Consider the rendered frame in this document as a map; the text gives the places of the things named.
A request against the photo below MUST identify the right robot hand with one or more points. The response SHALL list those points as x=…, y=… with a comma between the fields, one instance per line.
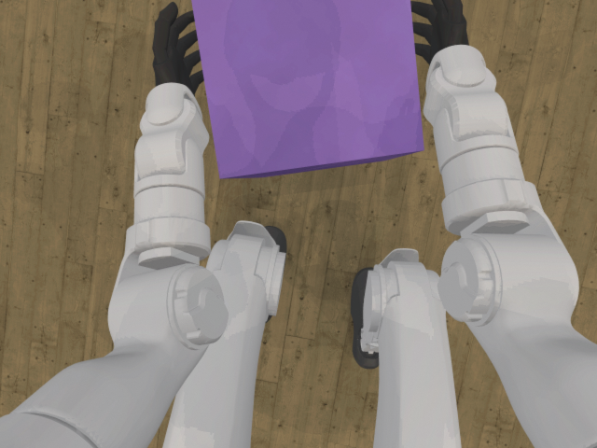
x=448, y=26

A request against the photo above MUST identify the robot right shin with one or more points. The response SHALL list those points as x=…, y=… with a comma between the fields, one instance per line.
x=368, y=341

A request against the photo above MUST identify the carton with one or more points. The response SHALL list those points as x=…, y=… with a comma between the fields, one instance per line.
x=301, y=85

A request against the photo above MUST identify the robot right upper arm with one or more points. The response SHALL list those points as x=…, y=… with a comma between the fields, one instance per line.
x=517, y=293

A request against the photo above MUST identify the robot left upper arm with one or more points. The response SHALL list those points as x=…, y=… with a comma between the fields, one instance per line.
x=161, y=324

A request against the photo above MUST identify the right robot forearm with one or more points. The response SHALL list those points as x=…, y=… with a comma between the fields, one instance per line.
x=477, y=153

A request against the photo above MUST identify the right robot foot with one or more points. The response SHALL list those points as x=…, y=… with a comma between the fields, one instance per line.
x=369, y=359

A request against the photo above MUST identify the left robot forearm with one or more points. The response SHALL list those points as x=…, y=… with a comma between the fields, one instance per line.
x=169, y=193

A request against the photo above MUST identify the left robot hand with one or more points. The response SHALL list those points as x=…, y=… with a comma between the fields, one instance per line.
x=169, y=63

